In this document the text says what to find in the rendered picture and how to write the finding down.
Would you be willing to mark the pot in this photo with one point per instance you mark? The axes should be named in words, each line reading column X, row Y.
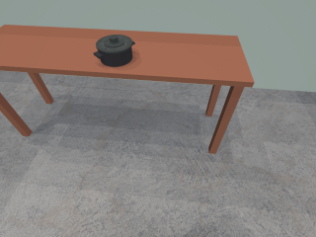
column 115, row 59

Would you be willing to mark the lid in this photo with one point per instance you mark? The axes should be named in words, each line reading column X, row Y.
column 104, row 44

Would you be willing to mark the knob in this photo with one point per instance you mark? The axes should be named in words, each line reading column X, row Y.
column 113, row 38

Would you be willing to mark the table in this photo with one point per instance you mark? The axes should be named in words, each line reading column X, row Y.
column 217, row 60

